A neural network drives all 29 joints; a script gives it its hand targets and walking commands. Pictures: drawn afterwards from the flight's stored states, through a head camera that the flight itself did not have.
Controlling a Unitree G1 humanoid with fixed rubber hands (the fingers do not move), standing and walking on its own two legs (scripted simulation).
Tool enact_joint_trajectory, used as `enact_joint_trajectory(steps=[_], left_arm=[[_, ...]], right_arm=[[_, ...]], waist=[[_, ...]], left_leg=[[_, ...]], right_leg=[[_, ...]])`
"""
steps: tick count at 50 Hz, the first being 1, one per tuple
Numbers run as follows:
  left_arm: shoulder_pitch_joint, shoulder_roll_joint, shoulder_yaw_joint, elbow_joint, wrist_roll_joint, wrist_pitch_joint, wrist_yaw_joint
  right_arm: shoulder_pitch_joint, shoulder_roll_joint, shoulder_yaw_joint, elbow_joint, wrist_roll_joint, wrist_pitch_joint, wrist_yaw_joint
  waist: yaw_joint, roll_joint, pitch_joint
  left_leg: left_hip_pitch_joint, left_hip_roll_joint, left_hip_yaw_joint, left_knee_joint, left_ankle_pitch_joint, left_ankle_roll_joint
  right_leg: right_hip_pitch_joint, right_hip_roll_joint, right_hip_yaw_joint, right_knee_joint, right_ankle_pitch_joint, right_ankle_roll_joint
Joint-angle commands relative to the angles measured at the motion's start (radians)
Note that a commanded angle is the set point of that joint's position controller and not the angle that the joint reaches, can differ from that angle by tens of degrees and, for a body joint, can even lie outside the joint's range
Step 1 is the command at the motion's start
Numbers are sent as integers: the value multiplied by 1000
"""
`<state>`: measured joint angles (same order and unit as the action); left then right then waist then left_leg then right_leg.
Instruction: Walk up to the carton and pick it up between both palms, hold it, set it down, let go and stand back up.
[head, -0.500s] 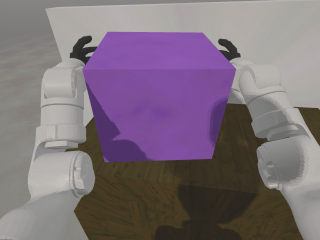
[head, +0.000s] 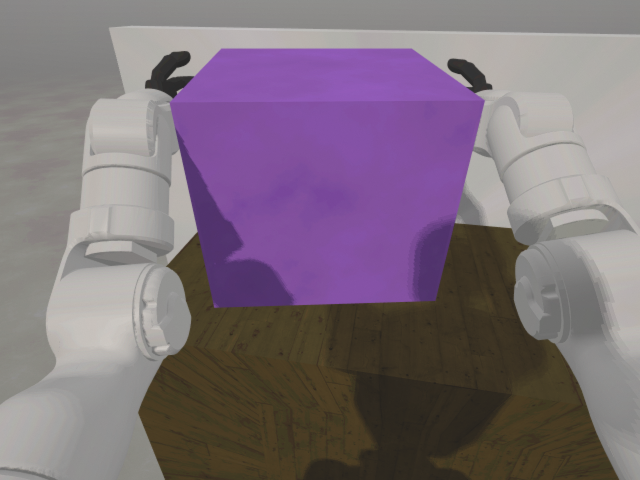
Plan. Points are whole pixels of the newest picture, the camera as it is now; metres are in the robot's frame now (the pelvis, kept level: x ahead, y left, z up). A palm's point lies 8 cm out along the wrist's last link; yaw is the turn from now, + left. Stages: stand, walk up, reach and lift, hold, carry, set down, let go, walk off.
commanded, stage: hold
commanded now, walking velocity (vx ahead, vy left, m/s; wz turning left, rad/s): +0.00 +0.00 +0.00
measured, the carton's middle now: (321, 166) +0.38 -0.01 +0.31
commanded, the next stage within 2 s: none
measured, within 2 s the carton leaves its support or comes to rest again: neither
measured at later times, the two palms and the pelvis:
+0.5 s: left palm (179, 138) +0.38 +0.16 +0.34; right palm (467, 153) +0.37 -0.18 +0.32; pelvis +0.01 +0.00 +0.00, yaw +0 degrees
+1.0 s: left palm (173, 117) +0.38 +0.16 +0.37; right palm (473, 122) +0.37 -0.18 +0.36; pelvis +0.00 +0.00 +0.00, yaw +0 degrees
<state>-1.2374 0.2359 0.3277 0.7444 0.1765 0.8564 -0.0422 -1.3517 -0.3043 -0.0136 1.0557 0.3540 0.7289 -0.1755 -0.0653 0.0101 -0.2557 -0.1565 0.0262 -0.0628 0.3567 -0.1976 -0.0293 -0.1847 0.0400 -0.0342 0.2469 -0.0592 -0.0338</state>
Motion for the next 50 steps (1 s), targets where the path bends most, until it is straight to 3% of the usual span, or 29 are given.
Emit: enact_joint_trajectory(steps=[1, 8, 13, 20, 24, 29, 35, 38, 45, 50], left_arm=[[-616, -557, -177, -112, -171, -54, -162], [-581, -558, -224, -248, -208, -48, -162], [-533, -568, -245, -347, -228, -42, -156], [-514, -598, -287, -435, -241, -27, -146], [-532, -609, -292, -413, -228, -17, -142], [-585, -620, -264, -290, -201, -15, -139], [-636, -611, -225, -143, -172, -34, -144], [-652, -604, -207, -99, -168, -51, -144], [-619, -557, -174, -86, -168, -61, -151], [-589, -542, -178, -148, -179, -55, -160]], right_arm=[[-684, 567, 46, -285, 173, -60, 136], [-667, 600, 126, -445, 229, -64, 101], [-644, 644, 197, -606, 259, -56, 69], [-606, 666, 234, -687, 267, -33, 51], [-602, 655, 214, -635, 252, -22, 58], [-656, 639, 156, -513, 210, -21, 88], [-676, 589, 64, -317, 165, -30, 127], [-690, 568, 27, -259, 148, -42, 145], [-690, 560, 41, -253, 172, -64, 145], [-671, 584, 89, -337, 206, -63, 118]], waist=[[-7, 57, -191], [-16, 31, -292], [-6, -25, -353], [-18, -47, -341], [-19, -26, -287], [-6, 4, -186], [-4, 86, -123], [-11, 105, -136], [-3, 64, -178], [-3, 18, -218]], left_leg=[[-208, -22, -3, -99, 30, 2], [-107, -49, 6, -36, 195, -10], [-90, -70, 3, -22, 236, 4], [-36, -67, -4, -18, 258, -1], [-56, -56, 0, -38, 190, -1], [-128, -32, -5, -90, 26, 7], [-260, 8, -24, -152, -144, 18], [-305, 16, -30, -170, -181, 20], [-212, -13, -8, -111, 10, 4], [-143, -36, 2, -67, 119, 3]], right_leg=[[351, 4, 83, 14, 36, 4], [384, -1, 81, 34, 211, 22], [451, -4, 83, 58, 359, 49], [419, 5, 78, 58, 375, 49], [379, 13, 76, 34, 238, 39], [316, 14, 78, 4, 31, 23], [339, 21, 76, 27, -72, 9], [365, 23, 78, 40, -66, 5], [339, 6, 80, 18, 21, 0], [352, -2, 82, 14, 121, 17]])
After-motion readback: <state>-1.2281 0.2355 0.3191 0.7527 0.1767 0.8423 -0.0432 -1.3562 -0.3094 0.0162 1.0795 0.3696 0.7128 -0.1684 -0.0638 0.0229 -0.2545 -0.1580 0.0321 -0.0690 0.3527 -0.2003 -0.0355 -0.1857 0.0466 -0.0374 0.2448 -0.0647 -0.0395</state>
